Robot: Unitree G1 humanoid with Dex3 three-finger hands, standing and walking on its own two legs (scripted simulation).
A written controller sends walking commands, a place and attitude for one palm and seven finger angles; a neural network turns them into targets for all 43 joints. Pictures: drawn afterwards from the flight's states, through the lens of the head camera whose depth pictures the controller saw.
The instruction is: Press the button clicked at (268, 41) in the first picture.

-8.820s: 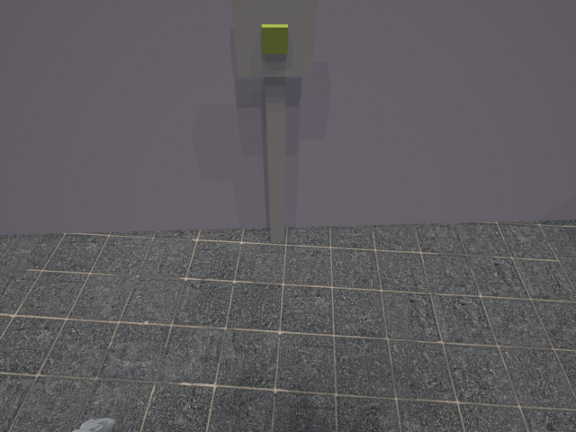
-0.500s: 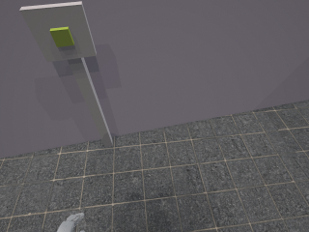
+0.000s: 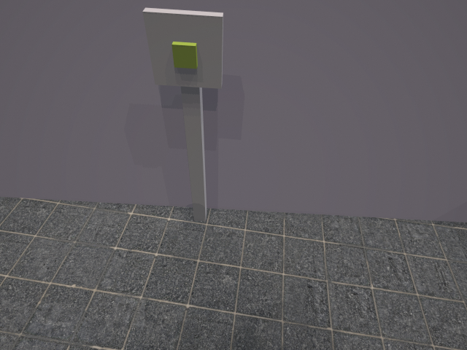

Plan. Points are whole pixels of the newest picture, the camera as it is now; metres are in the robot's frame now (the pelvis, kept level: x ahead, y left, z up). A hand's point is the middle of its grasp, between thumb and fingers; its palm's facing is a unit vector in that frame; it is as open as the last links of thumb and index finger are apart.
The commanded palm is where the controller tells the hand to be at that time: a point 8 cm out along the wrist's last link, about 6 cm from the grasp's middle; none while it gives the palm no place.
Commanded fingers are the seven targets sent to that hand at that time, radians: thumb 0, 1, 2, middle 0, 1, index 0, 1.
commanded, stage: take the last steps up to it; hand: left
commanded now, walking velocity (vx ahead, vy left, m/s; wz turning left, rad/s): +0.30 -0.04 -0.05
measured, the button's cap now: (185, 54) +0.81 +0.23 +0.12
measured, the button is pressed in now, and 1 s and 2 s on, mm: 0 0 0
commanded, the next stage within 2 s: come to a stop and stand still in 0.82 s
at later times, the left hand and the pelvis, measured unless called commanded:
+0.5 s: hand (183, 296) +0.26 +0.14 -0.17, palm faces -0.06 -0.97 -0.23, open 7.4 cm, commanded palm none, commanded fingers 0.00 0.90 0.90 -0.20 -0.30 -0.20 -0.30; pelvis +0.14 -0.05 -0.02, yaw -3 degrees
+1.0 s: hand (192, 327) +0.20 +0.11 -0.18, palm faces +0.12 -0.99 -0.11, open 7.3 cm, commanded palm none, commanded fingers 0.00 0.90 0.90 -0.20 -0.30 -0.20 -0.30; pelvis +0.28 -0.04 +0.00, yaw +0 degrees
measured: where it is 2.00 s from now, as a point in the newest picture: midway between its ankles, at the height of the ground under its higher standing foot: outside the picture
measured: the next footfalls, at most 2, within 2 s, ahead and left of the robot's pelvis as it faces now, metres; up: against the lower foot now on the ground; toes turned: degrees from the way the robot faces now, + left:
right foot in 0.46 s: +0.27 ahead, -0.15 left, +0.00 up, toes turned -11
left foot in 0.98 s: +0.38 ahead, +0.06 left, +0.00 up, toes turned +8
